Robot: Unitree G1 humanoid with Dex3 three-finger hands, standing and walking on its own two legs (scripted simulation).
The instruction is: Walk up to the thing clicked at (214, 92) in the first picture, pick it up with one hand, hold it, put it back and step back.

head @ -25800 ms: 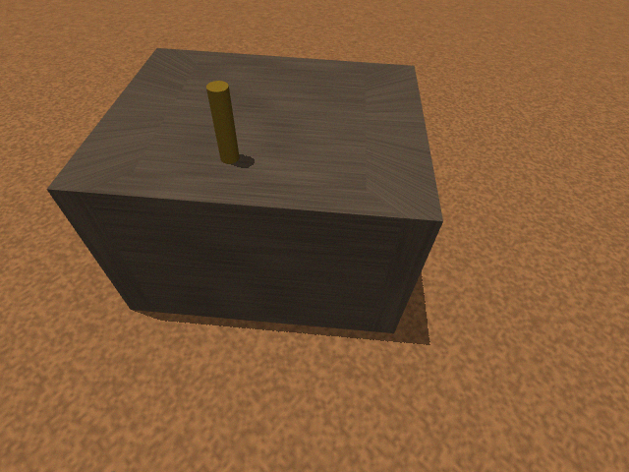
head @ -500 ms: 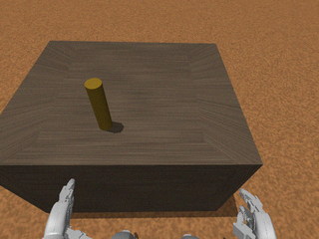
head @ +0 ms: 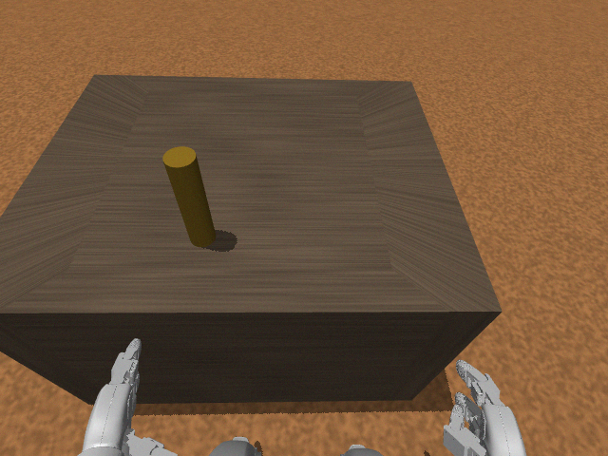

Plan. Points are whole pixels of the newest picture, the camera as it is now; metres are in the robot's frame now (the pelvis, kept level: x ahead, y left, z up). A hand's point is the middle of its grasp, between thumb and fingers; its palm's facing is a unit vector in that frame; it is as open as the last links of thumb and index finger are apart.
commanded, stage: home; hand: left
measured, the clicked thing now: (192, 201) +0.51 +0.21 -0.01
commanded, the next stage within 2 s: stand in 0.70 s
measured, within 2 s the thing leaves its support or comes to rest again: neither
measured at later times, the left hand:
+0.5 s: hand (147, 433) +0.16 +0.20 -0.07, palm faces -0.02 -0.93 -0.36, open 17.6 cm
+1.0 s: hand out of the picture +0.04 +0.24 -0.10, palm faces +0.03 -0.94 -0.35, open 15.7 cm
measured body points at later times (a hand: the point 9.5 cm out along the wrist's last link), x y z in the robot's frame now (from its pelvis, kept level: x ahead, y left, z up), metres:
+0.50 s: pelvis +0.00 +0.00 +0.01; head +0.03 +0.00 +0.46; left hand +0.16 +0.25 -0.05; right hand +0.15 -0.25 -0.08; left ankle +0.01 +0.13 -0.68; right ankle +0.01 -0.13 -0.68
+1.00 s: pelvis -0.01 +0.00 +0.05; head +0.00 -0.01 +0.50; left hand +0.04 +0.29 -0.08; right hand +0.08 -0.29 -0.08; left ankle +0.01 +0.13 -0.68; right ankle +0.01 -0.13 -0.68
